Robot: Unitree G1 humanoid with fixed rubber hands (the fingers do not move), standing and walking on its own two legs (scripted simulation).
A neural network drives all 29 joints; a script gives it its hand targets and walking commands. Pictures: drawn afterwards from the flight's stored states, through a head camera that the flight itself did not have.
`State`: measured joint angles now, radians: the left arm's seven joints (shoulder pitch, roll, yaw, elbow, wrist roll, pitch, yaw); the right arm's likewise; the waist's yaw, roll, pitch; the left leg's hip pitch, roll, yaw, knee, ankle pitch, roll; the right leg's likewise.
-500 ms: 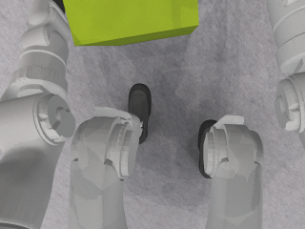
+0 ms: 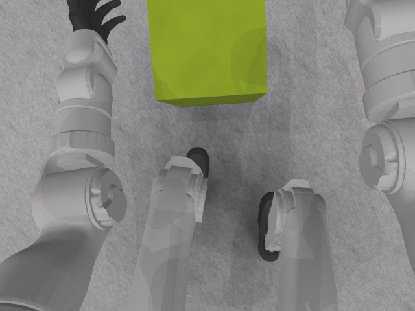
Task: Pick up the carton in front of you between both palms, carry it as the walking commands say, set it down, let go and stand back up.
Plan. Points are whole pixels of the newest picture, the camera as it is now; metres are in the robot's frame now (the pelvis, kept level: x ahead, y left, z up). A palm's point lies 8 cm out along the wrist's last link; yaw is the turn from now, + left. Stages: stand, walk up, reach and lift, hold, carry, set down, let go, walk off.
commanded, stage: set down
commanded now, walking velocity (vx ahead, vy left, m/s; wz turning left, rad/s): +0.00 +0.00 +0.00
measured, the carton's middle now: (211, 57) +0.53 +0.12 -0.34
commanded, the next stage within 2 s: let go in 0.54 s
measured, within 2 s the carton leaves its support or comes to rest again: neither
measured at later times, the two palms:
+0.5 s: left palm out of the picture +0.48 +0.29 +0.04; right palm out of the picture +0.61 -0.09 +0.04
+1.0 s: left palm out of the picture +0.38 +0.29 +0.15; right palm out of the picture +0.46 -0.12 +0.15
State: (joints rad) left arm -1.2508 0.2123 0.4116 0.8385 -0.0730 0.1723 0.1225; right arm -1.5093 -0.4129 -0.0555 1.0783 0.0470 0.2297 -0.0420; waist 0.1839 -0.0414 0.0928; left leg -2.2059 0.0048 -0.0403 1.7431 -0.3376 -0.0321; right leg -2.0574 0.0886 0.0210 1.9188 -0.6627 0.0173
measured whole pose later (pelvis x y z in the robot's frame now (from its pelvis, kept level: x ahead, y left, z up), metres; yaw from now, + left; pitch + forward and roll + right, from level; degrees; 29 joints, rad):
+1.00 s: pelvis +0.07 +0.03 +0.25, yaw -1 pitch +32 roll -2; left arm -0.40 0.20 0.20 0.53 0.06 0.12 -0.12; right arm -0.54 -0.11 -0.22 0.61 -0.12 0.14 -0.10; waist 0.12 -0.01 -0.04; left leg -1.17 0.01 0.00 0.78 -0.17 0.02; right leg -1.03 0.05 0.08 0.84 -0.37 0.04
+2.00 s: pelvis +0.13 +0.00 +0.31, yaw +3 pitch -2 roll +1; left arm 0.25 0.25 0.04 0.40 0.01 0.18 -0.02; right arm 0.21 -0.20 -0.01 0.48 0.01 0.07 0.01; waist 0.00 -0.04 0.04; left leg -0.23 -0.02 -0.03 0.47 -0.21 -0.01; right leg -0.07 0.00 0.05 0.49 -0.39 -0.01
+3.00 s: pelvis +0.17 +0.02 +0.29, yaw +9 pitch +1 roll +0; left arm 0.43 0.25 -0.01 0.90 0.02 0.02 0.06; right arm 0.33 -0.22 0.01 0.91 -0.01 0.01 -0.04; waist 0.02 -0.03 -0.03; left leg -0.35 -0.07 -0.11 0.67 -0.34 0.01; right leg -0.09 -0.02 -0.05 0.55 -0.48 0.01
